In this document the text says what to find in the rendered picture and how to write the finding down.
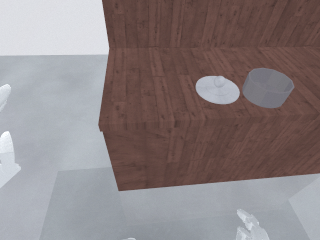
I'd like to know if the right robot hand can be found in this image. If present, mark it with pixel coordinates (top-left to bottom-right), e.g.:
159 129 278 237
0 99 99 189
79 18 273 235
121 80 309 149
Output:
234 208 270 240

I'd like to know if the pot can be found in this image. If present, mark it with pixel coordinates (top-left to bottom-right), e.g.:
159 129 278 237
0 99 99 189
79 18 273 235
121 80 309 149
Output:
242 68 295 109

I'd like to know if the table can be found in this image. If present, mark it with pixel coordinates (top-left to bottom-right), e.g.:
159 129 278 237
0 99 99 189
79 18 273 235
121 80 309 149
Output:
98 0 320 191

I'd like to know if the knob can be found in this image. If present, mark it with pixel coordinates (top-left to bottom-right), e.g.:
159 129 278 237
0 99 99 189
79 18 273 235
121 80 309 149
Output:
213 75 226 88

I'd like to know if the left robot hand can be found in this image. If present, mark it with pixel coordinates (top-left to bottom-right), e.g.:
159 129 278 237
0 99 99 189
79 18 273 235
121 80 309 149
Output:
0 84 21 188

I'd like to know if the lid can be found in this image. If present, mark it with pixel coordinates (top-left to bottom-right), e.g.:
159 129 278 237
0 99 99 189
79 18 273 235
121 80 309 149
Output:
195 76 240 105

